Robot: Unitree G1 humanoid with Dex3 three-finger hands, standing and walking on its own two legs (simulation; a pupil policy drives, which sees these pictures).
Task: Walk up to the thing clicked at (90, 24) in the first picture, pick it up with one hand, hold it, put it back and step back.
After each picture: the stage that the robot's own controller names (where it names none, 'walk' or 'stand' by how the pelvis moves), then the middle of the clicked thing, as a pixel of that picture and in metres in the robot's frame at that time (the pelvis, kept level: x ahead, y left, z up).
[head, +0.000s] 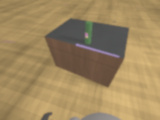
stand; (88, 33) +0.90 +0.09 +0.03
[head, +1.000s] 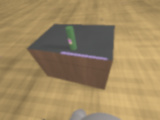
walk; (71, 38) +0.77 +0.26 +0.04
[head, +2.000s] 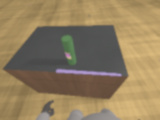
stand; (69, 51) +0.50 +0.20 +0.07
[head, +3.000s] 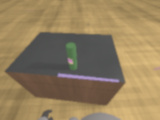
stand; (72, 57) +0.50 +0.19 +0.03
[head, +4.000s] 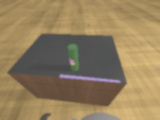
stand; (73, 58) +0.50 +0.18 +0.03
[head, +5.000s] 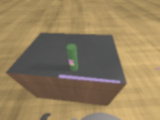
stand; (73, 58) +0.49 +0.18 +0.03
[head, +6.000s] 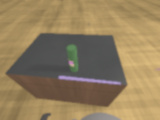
stand; (73, 59) +0.48 +0.18 +0.03
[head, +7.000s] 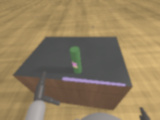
rise first; (76, 61) +0.47 +0.18 +0.03
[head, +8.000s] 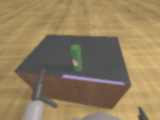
go down; (76, 59) +0.49 +0.18 +0.03
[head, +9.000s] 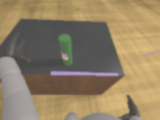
go down; (66, 52) +0.49 +0.16 +0.06
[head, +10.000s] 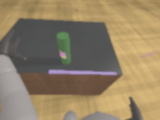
go down; (64, 50) +0.49 +0.17 +0.07
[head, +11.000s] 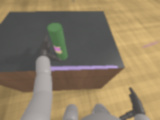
close in; (59, 44) +0.50 +0.18 +0.10
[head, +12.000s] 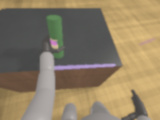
lift; (56, 39) +0.52 +0.19 +0.11
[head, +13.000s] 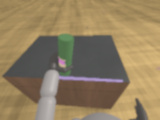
lift; (65, 58) +0.34 +0.17 +0.21
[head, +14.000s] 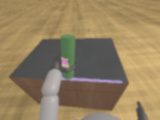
hold; (68, 58) +0.34 +0.16 +0.21
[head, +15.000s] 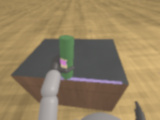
hold; (66, 59) +0.33 +0.17 +0.21
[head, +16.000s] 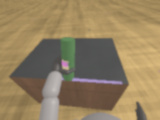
hold; (68, 60) +0.33 +0.16 +0.20
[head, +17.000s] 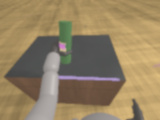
crouch; (65, 44) +0.44 +0.17 +0.23
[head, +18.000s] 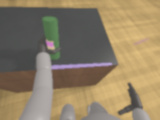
lower; (52, 40) +0.52 +0.19 +0.10
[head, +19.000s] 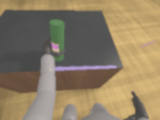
lower; (57, 43) +0.50 +0.18 +0.11
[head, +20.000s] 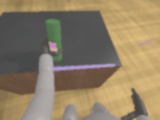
lower; (55, 42) +0.51 +0.19 +0.11
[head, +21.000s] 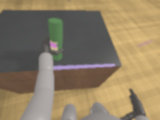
lower; (56, 42) +0.51 +0.19 +0.11
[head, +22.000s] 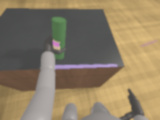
loosen; (59, 41) +0.51 +0.18 +0.11
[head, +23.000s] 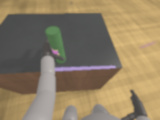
withdraw; (57, 47) +0.48 +0.19 +0.10
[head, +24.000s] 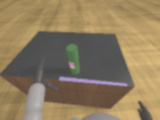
sink last; (73, 61) +0.43 +0.17 +0.07
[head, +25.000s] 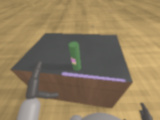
stand; (75, 57) +0.48 +0.18 +0.07
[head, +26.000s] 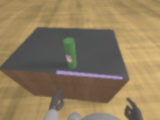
stand; (70, 54) +0.47 +0.19 +0.08
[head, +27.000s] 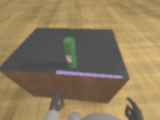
stand; (70, 54) +0.47 +0.19 +0.09
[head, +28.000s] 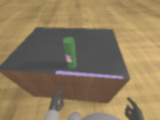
stand; (70, 54) +0.47 +0.19 +0.09
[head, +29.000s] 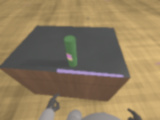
stand; (71, 53) +0.48 +0.18 +0.09
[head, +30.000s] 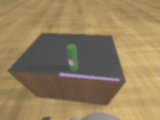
stand; (72, 58) +0.49 +0.19 +0.03
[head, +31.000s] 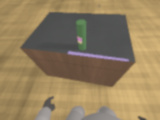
walk; (81, 36) +0.63 +0.13 +0.06
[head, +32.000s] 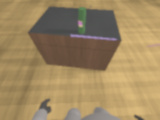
walk; (82, 21) +0.92 +0.16 +0.04
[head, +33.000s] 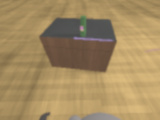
stand; (83, 26) +1.06 +0.18 +0.04
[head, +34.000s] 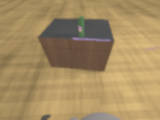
stand; (81, 27) +1.08 +0.18 +0.03
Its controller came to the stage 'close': yes
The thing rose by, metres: 0.21
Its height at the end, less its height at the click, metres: +0.00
